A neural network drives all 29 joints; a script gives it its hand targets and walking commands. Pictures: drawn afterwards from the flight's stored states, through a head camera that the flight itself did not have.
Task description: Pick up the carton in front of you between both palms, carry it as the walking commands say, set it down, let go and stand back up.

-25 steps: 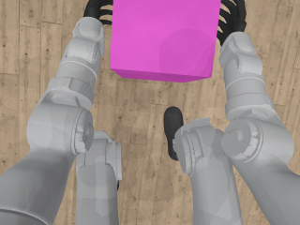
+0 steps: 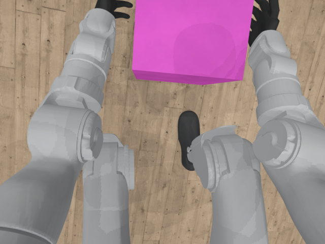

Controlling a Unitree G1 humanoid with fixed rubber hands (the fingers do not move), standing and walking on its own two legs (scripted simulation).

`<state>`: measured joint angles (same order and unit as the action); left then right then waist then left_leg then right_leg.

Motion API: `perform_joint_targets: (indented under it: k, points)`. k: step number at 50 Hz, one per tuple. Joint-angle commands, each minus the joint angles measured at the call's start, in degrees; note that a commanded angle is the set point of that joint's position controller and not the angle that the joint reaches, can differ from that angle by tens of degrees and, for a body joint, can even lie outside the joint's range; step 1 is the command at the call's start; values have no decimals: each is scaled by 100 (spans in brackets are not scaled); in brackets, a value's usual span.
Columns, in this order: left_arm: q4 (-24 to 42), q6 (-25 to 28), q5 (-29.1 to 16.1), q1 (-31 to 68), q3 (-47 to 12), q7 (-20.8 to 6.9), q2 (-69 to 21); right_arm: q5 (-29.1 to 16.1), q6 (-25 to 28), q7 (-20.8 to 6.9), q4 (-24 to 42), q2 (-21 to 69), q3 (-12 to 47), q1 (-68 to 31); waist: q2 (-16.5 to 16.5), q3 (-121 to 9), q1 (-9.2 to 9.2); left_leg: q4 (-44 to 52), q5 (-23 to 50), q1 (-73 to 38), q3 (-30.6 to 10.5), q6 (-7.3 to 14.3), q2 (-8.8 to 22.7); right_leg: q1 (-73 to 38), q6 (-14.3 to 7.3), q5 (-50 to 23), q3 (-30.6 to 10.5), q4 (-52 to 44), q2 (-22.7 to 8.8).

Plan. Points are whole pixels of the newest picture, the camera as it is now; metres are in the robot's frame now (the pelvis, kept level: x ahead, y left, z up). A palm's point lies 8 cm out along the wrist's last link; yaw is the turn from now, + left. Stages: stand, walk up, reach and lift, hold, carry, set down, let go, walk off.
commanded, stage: set down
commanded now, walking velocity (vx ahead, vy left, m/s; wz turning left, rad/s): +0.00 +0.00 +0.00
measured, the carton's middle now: (181, 37) +0.51 -0.09 -0.25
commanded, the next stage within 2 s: let go in 1.50 s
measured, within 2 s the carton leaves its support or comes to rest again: rests again in 0.10 s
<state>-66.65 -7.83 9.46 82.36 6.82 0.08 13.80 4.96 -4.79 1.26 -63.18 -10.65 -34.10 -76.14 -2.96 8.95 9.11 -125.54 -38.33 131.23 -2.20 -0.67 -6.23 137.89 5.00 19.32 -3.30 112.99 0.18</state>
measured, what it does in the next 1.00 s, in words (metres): rises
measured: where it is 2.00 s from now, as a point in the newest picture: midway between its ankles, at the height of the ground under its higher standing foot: (153, 167)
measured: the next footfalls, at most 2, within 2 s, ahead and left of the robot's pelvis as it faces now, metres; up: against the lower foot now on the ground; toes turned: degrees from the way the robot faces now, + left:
none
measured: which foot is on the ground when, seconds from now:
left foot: down 0.00-1.00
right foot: down 0.00-1.00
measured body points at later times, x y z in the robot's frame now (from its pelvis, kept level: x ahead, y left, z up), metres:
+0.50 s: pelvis +0.00 -0.01 +0.00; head +0.37 +0.02 +0.25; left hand +0.57 +0.11 -0.19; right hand +0.49 -0.27 -0.18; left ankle +0.08 +0.11 -0.35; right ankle +0.17 -0.14 -0.35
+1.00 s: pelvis +0.02 -0.02 +0.10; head +0.34 -0.02 +0.40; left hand +0.59 +0.12 -0.03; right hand +0.47 -0.26 -0.03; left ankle +0.07 +0.11 -0.35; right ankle +0.17 -0.14 -0.35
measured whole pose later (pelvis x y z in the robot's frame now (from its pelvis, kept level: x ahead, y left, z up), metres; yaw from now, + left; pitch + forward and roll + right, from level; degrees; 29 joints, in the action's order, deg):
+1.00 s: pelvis +0.02 -0.02 +0.10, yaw +1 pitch +47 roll +0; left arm -59.1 -7.3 -3.1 73.4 3.0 -0.9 23.8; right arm -6.5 -5.9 10.3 -37.7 -5.5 -18.1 -54.0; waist 1.0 -0.4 9.0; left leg -106.7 -37.2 116.3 -2.3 -1.6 -3.2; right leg 124.1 2.4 19.8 -2.4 97.1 0.6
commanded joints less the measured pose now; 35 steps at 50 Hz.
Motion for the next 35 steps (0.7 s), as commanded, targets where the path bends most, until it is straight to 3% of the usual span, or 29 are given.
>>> perform_joint_targets:
  k: [1, 5, 9, 12, 15, 18, 20, 25, 27, 30, 35]
  points:
    - [412, 269, -55, 1963, -567, -530, -2185, -84, -80, -614, -243, 3282, 864, -1202, 1184, -3924, -396, 1861, 1092, -1017, 16, 230, 114, -3089, -156, -450, 630, 89, 387]
    - [286, 328, -164, 1813, -586, -349, -1259, -181, 107, -422, -349, 2356, 678, -949, 1157, -3964, -408, 1848, 1104, -1176, -9, 162, 244, -3284, -73, -551, 675, 126, 286]
    - [183, 524, -501, 1385, -568, 244, 994, -739, 578, 241, -355, 14, 654, -259, 1165, -4181, -372, 1860, 1288, -1415, -100, 67, 440, -3684, -5, -984, 713, 176, 106]
    - [321, 624, -958, 1660, -968, 315, 1142, -1215, 847, 455, -565, -466, 931, -287, 1285, -4449, -129, 1755, 1589, -1494, -210, 0, 517, -3816, -37, -1449, 657, 238, 16]
    - [625, 697, -1390, 1866, -1410, 241, 1000, -1560, 1012, 484, -664, -626, 1176, -346, 1457, -4746, 147, 1645, 1947, -1674, -285, -69, 579, -3841, -97, -1800, 616, 243, -65]
    - [797, 711, -1680, 1885, -1633, 173, 965, -1841, 1093, 475, -542, -645, 1423, -366, 1534, -5069, 262, 1554, 2193, -1930, -298, -120, 620, -3960, -121, -1995, 602, 200, -120]
    - [859, 693, -1726, 1806, -1624, 173, 1068, -1999, 1092, 479, -387, -645, 1548, -285, 1568, -5354, 221, 1514, 2257, -2159, -254, -137, 628, -4099, -117, -2063, 609, 173, -124]
    - [1093, 584, -1518, 1465, -1295, 256, 1328, -2297, 945, 561, 371, -520, 1845, 116, 1596, -6236, -92, 1586, 1971, -2650, 46, -116, 565, -4765, -96, -2042, 608, -10, -18]
    - [1376, 522, -1430, 1416, -1159, 299, 1375, -2342, 850, 630, 868, -464, 1930, 304, 1601, -6734, -174, 1700, 1767, -2952, 198, -93, 497, -5099, -104, -1938, 654, -156, 47]
    - [1794, 385, -1406, 1413, -960, 348, 1443, -2127, 627, 761, 1650, -517, 1806, 586, 1497, -7306, -90, 1947, 1384, -3346, 365, -37, 378, -5489, -130, -1630, 799, -487, 118]
    - [1409, 141, -1427, 1168, -567, 243, 1533, -1457, 303, 961, 2541, -645, 1515, 483, 898, -6619, 126, 2339, 670, -2808, 376, 101, 253, -5475, -86, -896, 926, -959, 166]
